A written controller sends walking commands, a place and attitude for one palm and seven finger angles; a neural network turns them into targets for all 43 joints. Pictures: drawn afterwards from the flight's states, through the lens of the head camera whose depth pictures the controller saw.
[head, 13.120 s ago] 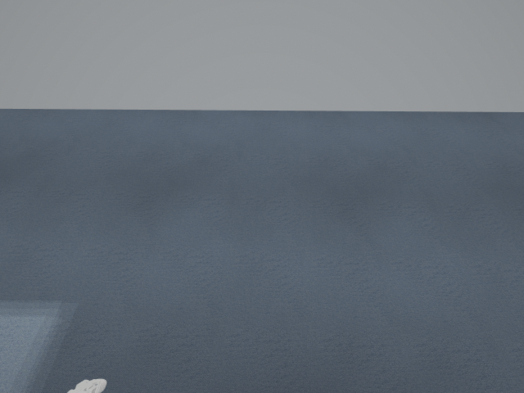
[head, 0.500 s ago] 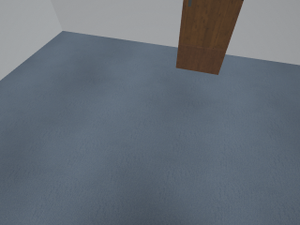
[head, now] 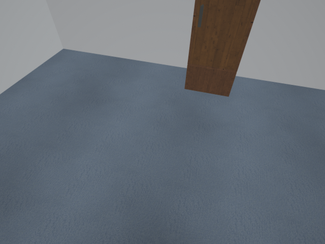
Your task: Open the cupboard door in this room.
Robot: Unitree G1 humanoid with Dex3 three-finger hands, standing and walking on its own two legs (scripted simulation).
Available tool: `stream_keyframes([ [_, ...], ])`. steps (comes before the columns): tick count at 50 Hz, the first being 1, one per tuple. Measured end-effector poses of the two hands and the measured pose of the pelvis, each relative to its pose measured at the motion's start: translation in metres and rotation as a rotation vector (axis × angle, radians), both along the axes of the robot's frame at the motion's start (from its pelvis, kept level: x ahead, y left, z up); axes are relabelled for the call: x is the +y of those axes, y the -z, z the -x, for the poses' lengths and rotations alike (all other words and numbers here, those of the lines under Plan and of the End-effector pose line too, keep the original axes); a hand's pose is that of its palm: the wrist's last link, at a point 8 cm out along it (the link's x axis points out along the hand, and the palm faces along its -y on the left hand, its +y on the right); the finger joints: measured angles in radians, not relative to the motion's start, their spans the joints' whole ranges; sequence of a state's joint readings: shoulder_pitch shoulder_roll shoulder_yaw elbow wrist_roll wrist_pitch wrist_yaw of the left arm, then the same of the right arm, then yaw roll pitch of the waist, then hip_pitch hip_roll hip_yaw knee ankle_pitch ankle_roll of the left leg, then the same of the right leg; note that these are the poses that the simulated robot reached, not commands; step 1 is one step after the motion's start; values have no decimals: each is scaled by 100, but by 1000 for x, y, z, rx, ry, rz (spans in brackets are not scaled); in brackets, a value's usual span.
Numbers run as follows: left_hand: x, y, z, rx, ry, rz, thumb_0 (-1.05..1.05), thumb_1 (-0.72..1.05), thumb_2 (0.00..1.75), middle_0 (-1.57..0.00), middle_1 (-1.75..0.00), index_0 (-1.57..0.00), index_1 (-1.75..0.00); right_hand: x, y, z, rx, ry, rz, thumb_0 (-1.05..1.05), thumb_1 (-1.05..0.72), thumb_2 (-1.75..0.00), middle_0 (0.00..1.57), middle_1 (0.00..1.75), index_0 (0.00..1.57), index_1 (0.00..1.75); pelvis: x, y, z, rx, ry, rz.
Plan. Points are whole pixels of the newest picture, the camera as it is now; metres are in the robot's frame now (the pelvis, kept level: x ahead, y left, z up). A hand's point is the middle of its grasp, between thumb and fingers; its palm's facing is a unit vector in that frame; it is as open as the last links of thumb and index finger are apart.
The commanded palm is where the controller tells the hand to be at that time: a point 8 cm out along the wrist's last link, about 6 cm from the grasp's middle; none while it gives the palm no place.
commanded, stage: turn or walk to find it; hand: left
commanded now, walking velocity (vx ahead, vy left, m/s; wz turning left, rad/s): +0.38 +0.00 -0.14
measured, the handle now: (201, 15) +1.69 -0.16 -0.03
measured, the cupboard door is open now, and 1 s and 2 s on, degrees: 0 0 0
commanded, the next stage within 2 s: stand and wait in 0.90 s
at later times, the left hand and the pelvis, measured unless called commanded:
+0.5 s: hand out of the picture +0.05 +0.14 -0.17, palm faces +0.06 -0.99 -0.14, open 7.4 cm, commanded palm none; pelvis +0.17 +0.00 -0.01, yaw -3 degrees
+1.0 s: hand (138, 134) +0.56 +0.15 -0.15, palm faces -0.16 -0.96 -0.24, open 7.4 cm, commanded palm none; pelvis +0.40 -0.02 -0.01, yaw -7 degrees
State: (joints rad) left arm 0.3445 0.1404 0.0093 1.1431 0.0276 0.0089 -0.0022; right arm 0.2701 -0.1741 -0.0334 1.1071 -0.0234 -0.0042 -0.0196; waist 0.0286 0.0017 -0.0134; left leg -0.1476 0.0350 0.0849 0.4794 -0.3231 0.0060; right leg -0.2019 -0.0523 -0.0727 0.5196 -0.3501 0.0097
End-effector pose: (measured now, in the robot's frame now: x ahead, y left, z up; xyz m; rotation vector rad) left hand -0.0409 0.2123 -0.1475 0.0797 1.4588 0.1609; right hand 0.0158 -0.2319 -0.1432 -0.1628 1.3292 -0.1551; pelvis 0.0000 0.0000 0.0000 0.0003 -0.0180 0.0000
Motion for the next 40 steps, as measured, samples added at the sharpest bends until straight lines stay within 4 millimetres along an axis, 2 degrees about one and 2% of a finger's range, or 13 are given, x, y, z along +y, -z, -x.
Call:
stream_keyframes([
  [4, -3, 1, -18, 9, 28, -5, 1, 91, 90, -20, -29, -20, -30, -5, 7, 28, 77, 63, -9, 0, -91, -90, 20, 30, 20, 30, -7, 5, -15, 13, 21, -10],
  [7, -7, 1, -41, 3, 51, -25, 1, 91, 90, -20, -29, -20, -30, -10, 15, 45, 149, 104, -28, 0, -91, -90, 20, 30, 20, 30, -17, 10, -31, 15, 30, -14],
  [9, -10, 0, -57, -32, 35, -42, 1, 91, 90, -20, -29, -20, -30, -12, 18, 49, 208, 100, -42, 0, -91, -90, 20, 30, 19, 30, -22, 12, -43, 17, 13, -1],
  [11, -14, -3, -66, -59, 8, -56, 1, 91, 90, -20, -29, -20, -30, -15, 14, 40, 247, 81, -52, 0, -91, -90, 20, 30, 19, 30, -26, 9, -55, 21, 13, -8],
  [13, -17, -8, -69, -46, -4, -61, 0, 91, 90, -20, -29, -20, -30, -18, 10, 14, 230, 68, -53, 0, -91, -90, 20, 30, 19, 30, -28, 5, -67, 22, 21, -18],
  [16, -23, -14, -67, 26, -4, -47, 0, 91, 90, -20, -29, -20, -30, -20, 7, -43, 135, 54, -52, 1, -91, -90, 20, 30, 19, 30, -26, -1, -87, 24, 30, -28],
  [21, -28, -16, -72, 151, -8, -4, 0, 91, 90, -20, -29, -20, -30, -13, 2, -160, -58, 16, -53, 1, -91, -90, 20, 30, 19, 30, -16, 0, -128, 27, 41, -22],
  [26, -14, -1, -104, 226, -31, 27, 1, 90, 90, -21, -30, -21, -30, 9, 1, -277, -215, -51, -36, 0, -91, -90, 20, 30, 19, 30, 4, 15, -181, 24, 48, -7],
  [28, -1, 12, -128, 239, -27, 32, 1, 90, 90, -21, -30, -21, -30, 16, 6, -312, -275, -60, -11, 0, -91, -90, 20, 30, 19, 30, 15, 27, -206, 19, 57, 6],
  [31, 21, 20, -186, 176, 0, 13, 1, 91, 90, -21, -30, -21, -30, 23, 5, -333, -283, -42, 3, 0, -91, -90, 20, 30, 19, 30, 24, 27, -231, 6, 75, 4],
  [35, 42, 12, -293, -13, 70, -25, 1, 91, 90, -20, -29, -20, -30, 29, 0, -323, -198, 15, -1, -1, -91, -90, 20, 30, 20, 30, 27, 13, -264, 6, 84, -5],
  [36, 45, 8, -321, -63, 86, -34, 1, 91, 90, -20, -29, -20, -30, 25, -2, -320, -185, 51, 12, -1, -93, -89, 20, 30, 20, 30, 27, 10, -272, 8, 86, -9],
  [40, 45, -10, -420, -227, 139, -54, 1, 91, 90, -20, -29, -20, -30, 13, -6, -304, -83, 104, 28, -2, -95, -89, 20, 30, 20, 30, 24, 1, -307, 18, 91, -24],
])
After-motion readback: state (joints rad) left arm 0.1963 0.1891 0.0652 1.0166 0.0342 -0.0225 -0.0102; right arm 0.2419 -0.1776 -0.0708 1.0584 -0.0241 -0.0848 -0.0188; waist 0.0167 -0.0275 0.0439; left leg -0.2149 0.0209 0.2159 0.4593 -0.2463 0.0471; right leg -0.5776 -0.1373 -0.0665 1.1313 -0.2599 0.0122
